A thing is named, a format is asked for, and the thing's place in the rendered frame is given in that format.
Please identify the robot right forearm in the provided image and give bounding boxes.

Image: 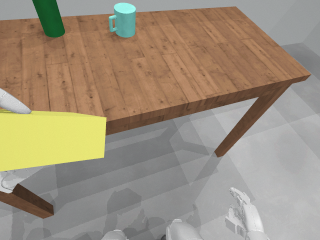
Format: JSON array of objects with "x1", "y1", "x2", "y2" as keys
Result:
[{"x1": 245, "y1": 230, "x2": 270, "y2": 240}]

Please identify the sponge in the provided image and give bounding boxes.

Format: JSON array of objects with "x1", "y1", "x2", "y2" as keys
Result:
[{"x1": 0, "y1": 109, "x2": 107, "y2": 172}]

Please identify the robot left hand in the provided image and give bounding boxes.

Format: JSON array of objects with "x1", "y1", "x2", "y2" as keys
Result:
[{"x1": 0, "y1": 88, "x2": 45, "y2": 194}]

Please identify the right robot thigh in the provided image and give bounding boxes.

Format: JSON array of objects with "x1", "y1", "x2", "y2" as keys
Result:
[{"x1": 166, "y1": 222, "x2": 204, "y2": 240}]

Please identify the robot right hand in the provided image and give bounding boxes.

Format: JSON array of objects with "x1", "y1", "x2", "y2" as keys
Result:
[{"x1": 225, "y1": 187, "x2": 264, "y2": 238}]

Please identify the right robot shin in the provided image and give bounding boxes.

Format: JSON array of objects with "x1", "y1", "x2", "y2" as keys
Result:
[{"x1": 172, "y1": 219, "x2": 182, "y2": 224}]

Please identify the table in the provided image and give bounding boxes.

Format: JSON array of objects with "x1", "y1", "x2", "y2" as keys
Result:
[{"x1": 0, "y1": 6, "x2": 311, "y2": 219}]

